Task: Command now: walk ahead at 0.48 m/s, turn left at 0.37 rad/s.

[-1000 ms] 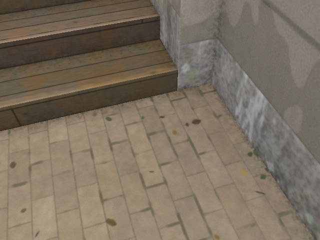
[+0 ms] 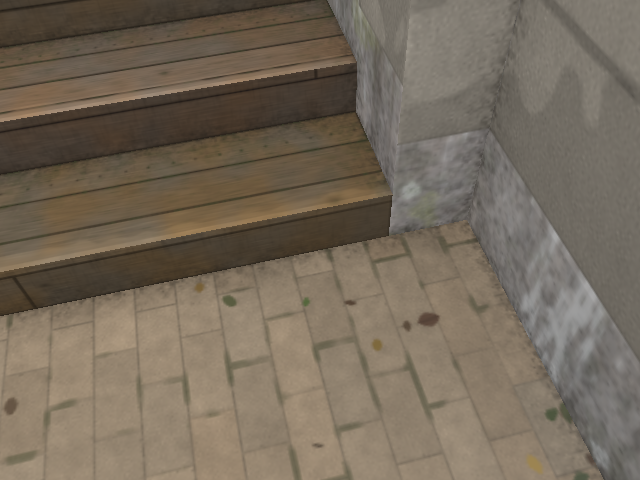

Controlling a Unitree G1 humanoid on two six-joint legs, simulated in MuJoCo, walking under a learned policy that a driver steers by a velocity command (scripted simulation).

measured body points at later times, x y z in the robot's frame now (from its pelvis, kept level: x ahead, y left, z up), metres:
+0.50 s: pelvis +0.27 +0.08 -0.02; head +0.31 +0.10 +0.43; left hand +0.27 +0.37 -0.14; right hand +0.50 -0.14 -0.11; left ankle +0.33 +0.17 -0.74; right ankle +0.14 -0.10 -0.63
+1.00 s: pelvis +0.55 +0.12 +0.00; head +0.58 +0.12 +0.45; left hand +0.54 +0.43 -0.10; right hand +0.73 -0.11 -0.13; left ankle +0.38 +0.17 -0.67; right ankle +0.65 +0.06 -0.74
